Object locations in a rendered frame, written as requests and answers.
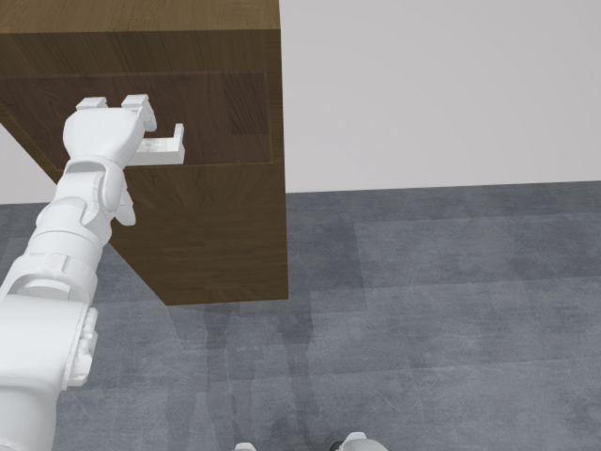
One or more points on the handle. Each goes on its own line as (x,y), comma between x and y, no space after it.
(154,151)

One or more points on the left robot forearm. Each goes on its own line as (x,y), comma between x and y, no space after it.
(63,253)

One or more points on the left robot hand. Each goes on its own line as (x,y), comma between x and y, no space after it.
(111,133)

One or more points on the drawer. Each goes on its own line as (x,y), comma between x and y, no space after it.
(225,113)

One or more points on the right robot shin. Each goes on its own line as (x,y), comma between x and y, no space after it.
(354,435)

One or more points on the left robot upper arm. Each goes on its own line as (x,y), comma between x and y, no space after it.
(46,345)

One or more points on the cabinet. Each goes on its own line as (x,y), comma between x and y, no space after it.
(203,233)

